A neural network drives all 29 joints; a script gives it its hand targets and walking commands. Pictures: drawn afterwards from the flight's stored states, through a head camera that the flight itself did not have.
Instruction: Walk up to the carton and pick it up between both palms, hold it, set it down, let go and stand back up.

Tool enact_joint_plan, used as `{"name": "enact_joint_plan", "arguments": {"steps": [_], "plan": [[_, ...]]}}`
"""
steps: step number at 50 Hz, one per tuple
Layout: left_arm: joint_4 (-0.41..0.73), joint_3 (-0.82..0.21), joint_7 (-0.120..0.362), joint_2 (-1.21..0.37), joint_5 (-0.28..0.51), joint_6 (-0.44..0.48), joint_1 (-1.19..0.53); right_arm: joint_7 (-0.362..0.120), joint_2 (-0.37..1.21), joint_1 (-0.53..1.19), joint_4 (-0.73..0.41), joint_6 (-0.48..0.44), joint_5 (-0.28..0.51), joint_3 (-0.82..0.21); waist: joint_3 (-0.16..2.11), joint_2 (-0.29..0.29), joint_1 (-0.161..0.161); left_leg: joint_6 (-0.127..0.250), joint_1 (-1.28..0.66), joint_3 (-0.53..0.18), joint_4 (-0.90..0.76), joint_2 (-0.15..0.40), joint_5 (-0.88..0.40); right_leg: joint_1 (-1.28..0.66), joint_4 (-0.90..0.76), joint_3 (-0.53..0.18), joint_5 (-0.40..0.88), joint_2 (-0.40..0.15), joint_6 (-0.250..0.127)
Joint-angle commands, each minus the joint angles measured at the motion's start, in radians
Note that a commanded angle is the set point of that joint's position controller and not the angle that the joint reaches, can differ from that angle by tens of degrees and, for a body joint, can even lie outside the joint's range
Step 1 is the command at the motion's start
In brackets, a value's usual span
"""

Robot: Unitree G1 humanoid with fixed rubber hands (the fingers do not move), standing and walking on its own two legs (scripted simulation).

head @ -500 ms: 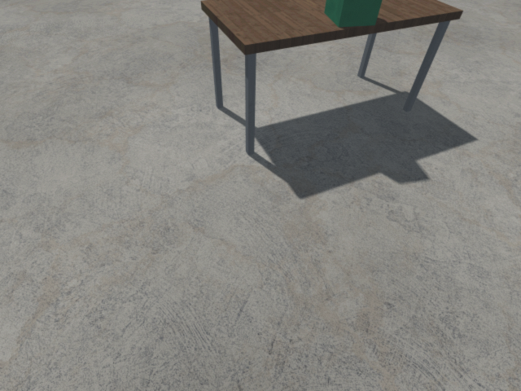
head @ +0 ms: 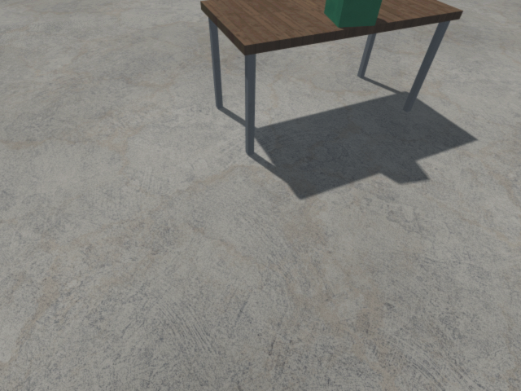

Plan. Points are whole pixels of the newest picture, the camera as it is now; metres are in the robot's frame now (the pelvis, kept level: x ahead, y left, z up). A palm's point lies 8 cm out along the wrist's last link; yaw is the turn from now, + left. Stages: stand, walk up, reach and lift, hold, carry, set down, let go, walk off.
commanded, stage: stand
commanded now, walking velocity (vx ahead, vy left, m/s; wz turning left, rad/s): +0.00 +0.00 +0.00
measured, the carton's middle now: out of the picture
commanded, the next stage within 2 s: walk up in 0.30 s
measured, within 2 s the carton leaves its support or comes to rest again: neither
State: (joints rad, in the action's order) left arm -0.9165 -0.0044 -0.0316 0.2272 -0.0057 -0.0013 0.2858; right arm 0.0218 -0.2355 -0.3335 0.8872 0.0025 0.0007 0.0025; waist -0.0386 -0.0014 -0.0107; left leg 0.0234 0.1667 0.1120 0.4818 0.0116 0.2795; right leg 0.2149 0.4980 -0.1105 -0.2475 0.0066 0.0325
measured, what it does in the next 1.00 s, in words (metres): walks ahead: right foot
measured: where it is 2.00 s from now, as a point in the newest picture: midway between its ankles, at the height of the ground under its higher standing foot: (330, 296)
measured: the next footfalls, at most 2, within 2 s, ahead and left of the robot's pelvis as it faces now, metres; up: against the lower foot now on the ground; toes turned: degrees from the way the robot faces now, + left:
right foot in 0.94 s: +0.25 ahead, -0.27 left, +0.00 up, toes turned -3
left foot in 1.36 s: +0.50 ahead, -0.08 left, +0.00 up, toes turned +17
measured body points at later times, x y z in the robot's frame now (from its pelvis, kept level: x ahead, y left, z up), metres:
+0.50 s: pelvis +0.00 +0.00 +0.00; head +0.01 +0.00 +0.45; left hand +0.04 +0.25 -0.14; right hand +0.03 -0.25 -0.14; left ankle -0.01 +0.10 -0.74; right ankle +0.02 -0.14 -0.74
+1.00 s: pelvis +0.15 -0.14 -0.04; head +0.14 -0.16 +0.41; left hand +0.22 +0.13 -0.15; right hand +0.14 -0.42 -0.19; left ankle +0.00 +0.06 -0.71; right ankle +0.21 -0.27 -0.74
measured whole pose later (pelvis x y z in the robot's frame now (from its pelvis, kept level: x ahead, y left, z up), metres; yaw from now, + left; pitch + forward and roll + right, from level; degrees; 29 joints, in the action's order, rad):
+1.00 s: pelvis +0.15 -0.14 -0.04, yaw +5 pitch -3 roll -1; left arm -0.78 0.07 0.05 0.23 -0.04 0.04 0.28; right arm 0.01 -0.27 -0.46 0.96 -0.03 -0.06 0.08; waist -0.02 0.05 -0.01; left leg 0.06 0.15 -0.10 0.92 0.16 0.61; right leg 0.43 0.86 0.11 -0.36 -0.08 0.01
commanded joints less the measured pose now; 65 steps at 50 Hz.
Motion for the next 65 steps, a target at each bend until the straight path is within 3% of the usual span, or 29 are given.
{"name": "enact_joint_plan", "arguments": {"steps": [1,24,25,26,27,29,30,33,37,41,43,44,45,46,47,48,49,50,53,54,57,60,61,63,64,65], "plan": [[0.048,0.030,-0.008,0.138,0.001,0.017,0.033,0.007,-0.134,-0.052,-0.039,-0.015,0.001,0.033,-0.029,-0.007,0.000,0.004,0.011,-0.137,-0.131,0.109,-0.093,0.044,-0.092,-0.056,0.149,-0.068,-0.030],[-0.006,0.021,-0.014,0.124,0.001,0.016,0.038,0.013,-0.115,-0.061,0.015,-0.014,0.002,0.028,-0.031,-0.001,0.000,-0.001,-0.001,-0.141,-0.138,0.108,-0.114,0.029,-0.106,-0.045,0.157,-0.074,-0.028],[0.052,0.084,0.026,0.186,-0.061,0.013,0.006,0.009,-0.158,-0.234,0.022,-0.031,-0.052,0.085,0.091,-0.026,-0.030,0.114,-0.142,-0.329,-0.148,0.177,0.489,0.157,0.091,0.060,-0.432,-0.015,-0.056],[0.096,0.082,0.044,0.142,-0.075,0.002,-0.072,0.014,-0.241,-0.266,0.042,-0.036,-0.068,0.117,-0.036,0.075,-0.071,0.208,-0.181,-0.586,-0.305,0.347,0.729,0.422,0.298,0.172,-0.415,0.027,-0.031],[0.121,0.084,0.055,0.125,-0.091,-0.011,-0.112,0.028,-0.251,-0.254,0.056,-0.039,-0.071,0.120,-0.114,0.068,-0.075,0.274,-0.165,-0.725,-0.355,0.470,0.757,0.572,0.467,0.097,-0.315,-0.053,-0.020],[0.128,0.090,0.079,0.133,-0.079,-0.017,-0.080,0.044,-0.213,-0.188,0.052,-0.056,-0.075,0.110,-0.157,0.013,-0.040,0.242,-0.134,-0.664,-0.345,0.449,0.661,0.644,0.509,0.051,-0.209,-0.099,-0.017],[0.140,0.092,0.088,0.120,-0.073,-0.009,-0.088,0.045,-0.186,-0.174,0.054,-0.067,-0.077,0.104,-0.144,0.021,-0.035,0.227,-0.113,-0.627,-0.342,0.422,0.612,0.618,0.504,0.050,-0.186,-0.109,-0.012],[0.163,0.101,0.111,0.110,-0.056,-0.004,-0.086,0.039,-0.164,-0.107,0.053,-0.087,-0.071,0.100,-0.129,0.115,-0.007,0.181,-0.035,-0.479,-0.363,0.337,0.533,0.523,0.471,0.055,-0.130,-0.121,-0.002],[0.197,0.105,0.121,0.092,-0.045,-0.011,-0.081,0.031,-0.186,-0.064,0.048,-0.093,-0.067,0.110,-0.171,0.225,0.014,0.186,0.070,-0.343,-0.371,0.306,0.458,0.421,0.389,0.079,-0.085,-0.144,-0.001],[0.204,0.118,0.118,0.103,-0.035,0.005,-0.035,0.014,-0.209,-0.035,0.030,-0.088,-0.069,0.122,-0.196,0.245,0.037,0.176,0.238,-0.236,-0.297,0.286,0.415,0.185,0.280,0.131,-0.036,-0.134,-0.026],[0.177,0.130,0.107,0.120,-0.032,0.019,0.076,0.009,-0.226,-0.003,0.010,-0.077,-0.071,0.126,-0.176,0.202,0.081,0.165,0.344,-0.206,-0.201,0.273,0.444,-0.019,0.232,0.187,-0.018,-0.105,-0.041],[0.147,0.141,0.096,0.144,-0.035,0.030,0.174,0.006,-0.220,0.008,0.003,-0.069,-0.070,0.121,-0.145,0.112,0.126,0.150,0.407,-0.172,-0.061,0.234,0.454,-0.161,0.179,0.207,0.005,-0.084,-0.047],[0.108,0.157,0.080,0.195,-0.034,0.042,0.289,-0.003,-0.161,-0.031,-0.003,-0.063,-0.070,0.099,-0.071,-0.053,0.165,0.120,0.431,-0.110,0.212,0.145,0.410,-0.285,0.154,0.218,-0.059,-0.043,-0.047],[0.087,0.163,0.064,0.277,-0.040,0.052,0.379,-0.015,-0.054,-0.091,-0.026,-0.061,-0.064,0.062,0.004,-0.316,0.187,0.081,0.464,-0.023,0.573,0.016,0.388,-0.310,0.035,0.054,-0.294,-0.130,-0.070],[0.116,0.156,0.049,0.344,-0.047,0.055,0.338,-0.020,-0.007,-0.084,-0.100,-0.059,-0.044,0.045,-0.021,-0.448,0.174,0.047,0.594,-0.131,0.760,-0.057,0.381,-0.220,-0.248,-0.422,-0.643,-0.324,-0.122],[0.144,0.161,0.040,0.369,-0.028,0.047,0.202,-0.014,-0.073,-0.116,-0.117,-0.046,-0.029,0.067,-0.043,-0.355,0.113,0.038,0.575,-0.196,0.853,-0.005,0.317,-0.126,-0.431,-0.638,-0.898,-0.424,-0.192],[0.167,0.155,0.034,0.389,-0.007,0.051,0.131,-0.008,-0.104,-0.100,-0.125,-0.039,-0.038,0.071,-0.075,-0.314,0.086,0.030,0.595,-0.213,0.926,0.042,0.248,-0.086,-0.491,-0.711,-0.922,-0.462,-0.219],[0.171,0.137,0.034,0.367,0.000,0.058,0.107,-0.003,-0.113,-0.074,-0.126,-0.041,-0.043,0.072,-0.120,-0.279,0.075,0.021,0.618,-0.221,0.970,0.069,0.178,-0.075,-0.475,-0.646,-0.795,-0.456,-0.218],[0.178,0.090,0.034,0.233,-0.032,0.062,0.041,-0.005,-0.100,-0.064,-0.112,-0.045,-0.039,0.070,-0.161,-0.158,0.030,0.003,0.519,-0.205,0.874,0.112,0.074,0.017,-0.270,-0.218,-0.211,-0.382,-0.186],[0.171,0.077,0.040,0.194,-0.036,0.064,0.044,-0.008,-0.094,-0.044,-0.131,-0.043,-0.037,0.070,-0.163,-0.130,0.024,0.001,0.493,-0.197,0.832,0.113,0.078,0.043,-0.244,-0.143,-0.109,-0.369,-0.199],[0.151,0.058,0.047,0.153,-0.045,0.072,0.086,-0.017,-0.093,0.045,-0.194,-0.040,-0.019,0.067,-0.205,-0.071,0.031,-0.010,0.533,-0.154,0.674,0.103,0.057,0.024,-0.245,-0.053,0.055,-0.358,-0.227],[0.143,0.056,0.042,0.181,-0.059,0.060,0.122,-0.028,-0.058,0.124,-0.251,-0.056,-0.006,0.051,-0.198,-0.038,0.055,-0.002,0.503,-0.077,0.372,0.087,0.007,-0.048,-0.219,0.055,0.260,-0.317,-0.209],[0.151,0.058,0.041,0.201,-0.056,0.053,0.121,-0.031,-0.048,0.127,-0.262,-0.061,-0.008,0.050,-0.165,-0.037,0.055,0.005,0.423,-0.043,0.292,0.067,-0.038,-0.036,-0.193,0.111,0.286,-0.290,-0.193],[0.172,0.064,0.041,0.237,-0.053,0.044,0.124,-0.029,-0.054,0.104,-0.272,-0.064,-0.019,0.066,-0.085,-0.026,0.055,0.019,0.236,0.017,0.224,0.018,-0.117,0.004,-0.139,0.169,0.220,-0.263,-0.179],[0.181,0.066,0.042,0.250,-0.051,0.041,0.122,-0.023,-0.069,0.071,-0.270,-0.062,-0.026,0.080,-0.049,-0.016,0.042,0.029,0.143,0.026,0.204,0.001,-0.141,0.031,-0.094,0.179,0.193,-0.260,-0.173],[0.191,0.064,0.044,0.258,-0.049,0.038,0.111,-0.013,-0.090,0.004,-0.257,-0.061,-0.035,0.096,-0.009,0.013,0.008,0.041,0.022,0.029,0.174,-0.015,-0.180,0.071,-0.011,0.202,0.197,-0.246,-0.158]]}}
